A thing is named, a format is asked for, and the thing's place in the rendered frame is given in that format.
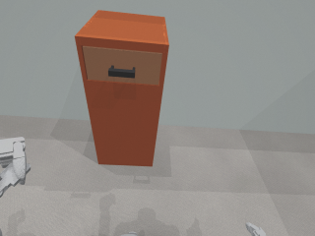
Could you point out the cabinet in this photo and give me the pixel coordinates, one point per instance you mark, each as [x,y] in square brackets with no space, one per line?
[124,116]

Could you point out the drawer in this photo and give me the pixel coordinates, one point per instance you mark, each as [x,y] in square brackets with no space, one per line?
[98,60]

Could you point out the left robot hand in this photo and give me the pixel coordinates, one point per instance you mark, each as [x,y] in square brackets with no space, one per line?
[13,158]

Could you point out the handle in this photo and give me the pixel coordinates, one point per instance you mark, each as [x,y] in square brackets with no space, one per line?
[121,73]

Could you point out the right robot hand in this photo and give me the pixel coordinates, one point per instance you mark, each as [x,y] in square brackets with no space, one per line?
[254,230]

